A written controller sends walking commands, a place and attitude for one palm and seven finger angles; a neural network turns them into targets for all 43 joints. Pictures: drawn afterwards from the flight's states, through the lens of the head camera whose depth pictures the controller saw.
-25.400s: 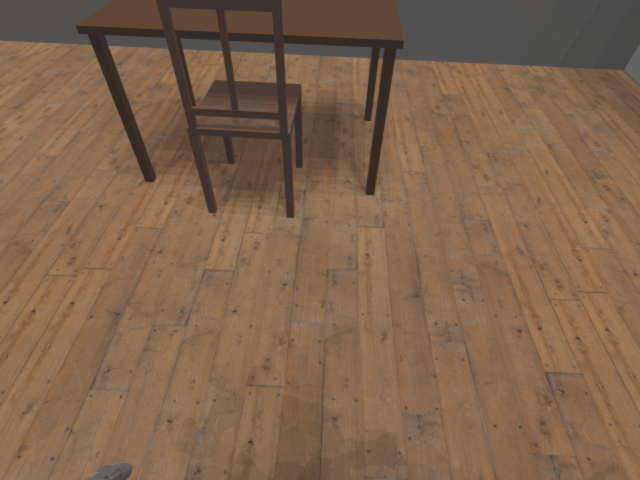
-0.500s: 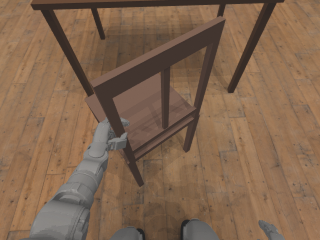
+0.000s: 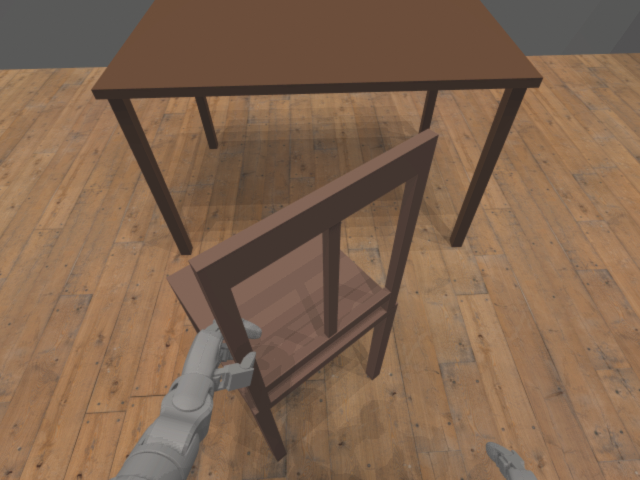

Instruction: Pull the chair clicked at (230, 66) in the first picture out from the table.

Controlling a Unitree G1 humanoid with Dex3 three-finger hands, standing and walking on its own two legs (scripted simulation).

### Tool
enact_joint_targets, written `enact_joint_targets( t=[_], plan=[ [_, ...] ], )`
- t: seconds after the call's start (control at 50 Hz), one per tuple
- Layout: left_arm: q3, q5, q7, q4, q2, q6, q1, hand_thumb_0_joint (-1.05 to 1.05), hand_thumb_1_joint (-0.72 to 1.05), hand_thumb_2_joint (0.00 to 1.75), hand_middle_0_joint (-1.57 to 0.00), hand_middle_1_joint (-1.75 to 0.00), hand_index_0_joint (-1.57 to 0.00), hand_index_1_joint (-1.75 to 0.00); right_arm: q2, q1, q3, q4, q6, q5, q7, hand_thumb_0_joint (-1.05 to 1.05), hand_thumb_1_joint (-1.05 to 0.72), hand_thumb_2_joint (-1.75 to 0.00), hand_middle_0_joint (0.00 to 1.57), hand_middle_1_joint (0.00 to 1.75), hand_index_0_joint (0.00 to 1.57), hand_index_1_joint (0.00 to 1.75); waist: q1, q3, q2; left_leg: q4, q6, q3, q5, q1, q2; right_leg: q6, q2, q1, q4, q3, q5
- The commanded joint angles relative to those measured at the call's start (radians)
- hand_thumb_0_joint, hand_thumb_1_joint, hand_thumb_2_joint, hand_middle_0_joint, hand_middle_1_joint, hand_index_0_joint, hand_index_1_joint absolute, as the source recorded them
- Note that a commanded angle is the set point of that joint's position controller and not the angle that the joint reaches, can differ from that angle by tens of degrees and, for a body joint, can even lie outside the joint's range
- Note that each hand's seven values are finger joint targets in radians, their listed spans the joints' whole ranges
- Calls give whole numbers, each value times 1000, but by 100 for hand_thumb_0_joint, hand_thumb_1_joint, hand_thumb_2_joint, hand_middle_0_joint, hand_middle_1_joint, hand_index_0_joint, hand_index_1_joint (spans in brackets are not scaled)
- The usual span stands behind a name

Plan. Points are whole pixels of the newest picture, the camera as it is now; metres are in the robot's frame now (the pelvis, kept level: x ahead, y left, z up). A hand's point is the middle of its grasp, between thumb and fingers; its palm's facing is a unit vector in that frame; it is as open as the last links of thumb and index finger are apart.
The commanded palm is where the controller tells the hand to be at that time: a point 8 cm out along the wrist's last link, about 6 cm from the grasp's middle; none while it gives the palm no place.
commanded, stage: stop walking, hand still on the chair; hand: left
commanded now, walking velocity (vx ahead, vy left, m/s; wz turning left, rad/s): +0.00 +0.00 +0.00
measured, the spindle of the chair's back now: (331, 287) +0.43 +0.00 -0.08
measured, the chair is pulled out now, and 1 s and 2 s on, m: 0.49 0.49 0.49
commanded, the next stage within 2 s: open the thumb and straighten the fingers in 0.38 s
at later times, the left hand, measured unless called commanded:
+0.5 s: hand (244, 368) +0.28 +0.12 -0.06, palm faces -0.07 -0.97 -0.23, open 5.9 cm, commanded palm +0.26 +0.17 -0.04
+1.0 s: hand (235, 361) +0.29 +0.14 -0.07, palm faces -0.08 -0.97 -0.21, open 14.6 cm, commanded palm +0.28 +0.19 -0.04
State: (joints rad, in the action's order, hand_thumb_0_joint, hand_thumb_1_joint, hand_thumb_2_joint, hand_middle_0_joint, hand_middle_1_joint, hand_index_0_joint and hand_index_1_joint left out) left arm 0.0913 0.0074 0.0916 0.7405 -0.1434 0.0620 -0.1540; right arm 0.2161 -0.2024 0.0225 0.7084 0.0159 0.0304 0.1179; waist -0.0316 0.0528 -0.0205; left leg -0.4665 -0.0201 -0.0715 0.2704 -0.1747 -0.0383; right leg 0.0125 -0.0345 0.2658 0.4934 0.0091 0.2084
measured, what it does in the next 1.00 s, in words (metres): stands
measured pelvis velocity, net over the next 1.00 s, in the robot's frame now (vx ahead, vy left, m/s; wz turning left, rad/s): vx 0.02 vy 0.00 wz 0.05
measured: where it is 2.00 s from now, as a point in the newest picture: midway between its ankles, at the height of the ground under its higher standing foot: outside the picture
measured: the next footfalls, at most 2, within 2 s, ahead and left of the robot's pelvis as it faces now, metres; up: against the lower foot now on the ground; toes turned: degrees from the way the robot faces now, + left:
none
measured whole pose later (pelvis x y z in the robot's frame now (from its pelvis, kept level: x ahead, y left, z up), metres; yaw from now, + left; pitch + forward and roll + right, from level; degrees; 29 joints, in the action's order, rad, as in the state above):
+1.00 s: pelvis +0.02 +0.00 -0.02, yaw +3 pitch +9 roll +1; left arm 0.06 -0.01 0.00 0.38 -0.19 -0.09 0.00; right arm 0.27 -0.24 0.01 0.62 -0.05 0.04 0.04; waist -0.05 -0.07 -0.04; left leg -0.72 -0.02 -0.02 0.40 -0.47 -0.03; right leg 0.01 -0.06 0.54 0.74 0.05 0.35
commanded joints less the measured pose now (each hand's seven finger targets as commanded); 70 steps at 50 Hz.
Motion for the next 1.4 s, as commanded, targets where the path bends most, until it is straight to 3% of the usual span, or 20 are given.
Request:
enact_joint_targets(
  t=[0.0,0.18,0.46,0.48,0.5,0.52,0.54,0.6,0.68,0.7,0.74,0.9,0.98,1.06,1.16,1.22,1.26,1.28,1.3,1.38],
  plan=[
    [-57,-22,14,-249,-113,79,-226,0,90,90,-50,-145,-50,-145,116,60,-39,-140,-35,-2,12,0,-90,-90,20,30,20,30,24,-272,45,59,30,77,-304,84,-88,-38,-89,-130,-34,-59,-334],
    [-42,-23,15,-303,-102,75,-189,0,90,90,-50,-145,-50,-145,114,71,-35,-162,-22,-3,11,0,-90,-90,20,30,20,30,22,-237,-9,90,27,78,-256,69,-86,-41,-77,-114,-55,-61,-263],
    [-54,-25,19,-339,-109,66,-95,0,90,90,-50,-145,-50,-145,108,71,-34,-179,-15,-9,11,0,-90,-90,20,30,20,30,22,-276,40,69,22,63,-300,91,-79,-47,-92,-161,-53,-65,-390],
    [28,9,-7,-179,-67,-6,46,0,78,84,-50,-145,-50,-145,171,46,-46,-144,-1,27,-26,0,-90,-90,20,30,20,30,-38,-258,103,42,13,36,-249,-46,-18,-37,-44,-104,-3,15,-278],
    [15,-17,-22,-248,-46,-9,-34,0,66,78,-50,-145,-50,-145,159,46,-41,-158,4,36,-49,0,-90,-90,20,30,20,30,-41,-189,184,24,25,34,-180,-97,-25,-34,-38,-56,-3,19,-236],
    [-23,-18,-35,-363,-99,6,-115,0,54,73,-50,-145,-50,-145,168,58,-53,-172,-4,32,-57,0,-90,-90,20,30,20,30,-32,-240,177,9,35,35,-153,-112,-14,-33,-34,-56,4,13,-216],
    [-54,-20,-40,-412,-137,14,-122,0,42,67,-50,-145,-50,-145,163,71,-59,-182,-18,34,-62,0,-90,-90,20,30,20,30,-23,-254,110,-8,37,35,-122,-119,0,-33,-29,-39,9,5,-170],
    [-3,-22,-57,-457,-85,-6,-88,0,5,49,-50,-145,-50,-145,155,66,-52,-195,-48,30,-81,0,-90,-90,20,30,20,30,-21,-258,2,-39,36,39,-98,-134,11,-37,-20,12,32,17,-110],
    [20,-8,-64,-471,-69,-36,-74,0,-43,26,-47,-138,-47,-138,163,40,-60,-203,-70,25,-94,0,-90,-90,20,30,20,30,-33,-281,-22,-89,31,57,-96,-173,13,-38,-9,77,83,36,-79],
    [-116,-8,-57,-454,-205,-44,-82,0,-55,20,-45,-130,-45,-130,183,26,-64,-195,-66,24,-89,0,-90,-90,20,30,20,30,-15,-295,7,-99,36,52,-75,-200,20,-35,-6,69,89,29,-76],
    [-77,-14,-68,-480,-154,-58,-82,0,-55,20,-40,-116,-40,-116,177,33,-61,-216,-71,21,-86,0,-90,-90,20,30,20,30,-19,-318,34,-115,39,48,-75,-220,27,-29,-8,64,107,32,-88],
    [-43,-28,-90,-565,-108,-83,-65,0,-55,20,-20,-58,-20,-58,182,8,-64,-239,-112,15,-72,0,-90,-90,20,30,20,30,-33,-367,60,-176,38,55,-154,-227,25,-21,-7,95,164,41,-169],
    [-128,-16,-91,-535,-191,-105,11,0,-55,20,-10,-29,-10,-29,192,-5,-65,-237,-120,10,-67,0,-90,-90,20,30,20,30,-20,-354,71,-205,36,54,-176,-264,29,-22,-9,100,189,42,-205],
    [-103,-11,-105,-595,-166,-114,7,0,-55,20,0,0,0,0,181,1,-58,-258,-120,8,-67,0,-90,-90,20,30,20,30,-19,-367,33,-218,36,51,-174,-271,35,-22,-12,110,209,43,-198],
    [-72,-23,-111,-674,-148,-123,19,0,-55,20,0,0,0,0,178,-10,-58,-270,-138,8,-63,0,-90,-90,20,30,20,30,-32,-409,21,-245,36,64,-235,-235,29,-21,-11,119,223,52,-231],
    [-63,-23,-111,-668,-144,-134,21,0,-55,20,0,0,0,0,182,-17,-57,-265,-143,7,-58,0,-90,-90,20,30,20,30,-45,-384,63,-252,38,73,-221,-248,28,-17,-8,140,225,59,-221],
    [-55,-18,-109,-665,-141,-143,17,0,-55,20,0,0,0,0,183,-13,-56,-267,-144,7,-57,0,-90,-90,20,30,20,30,-44,-368,46,-255,38,71,-206,-257,31,-17,-10,155,226,59,-205],
    [-64,-15,-107,-660,-148,-150,31,0,-55,20,0,0,0,0,185,-11,-56,-268,-146,5,-56,0,-90,-90,20,30,20,30,-38,-363,48,-256,39,73,-203,-266,33,-18,-10,153,225,60,-203],
    [-144,-10,-105,-629,-219,-154,119,0,-55,20,0,0,0,0,189,-16,-56,-274,-142,4,-55,0,-90,-90,20,30,20,30,-12,-368,62,-254,36,70,-195,-287,34,-20,-9,135,235,60,-198],
    [-107,-8,-111,-731,-188,-165,247,0,-55,20,0,0,0,0,176,1,-55,-317,-144,6,-63,0,-90,-90,20,30,20,30,5,-406,27,-257,35,64,-236,-279,34,-26,-15,100,244,54,-238]
  ],
)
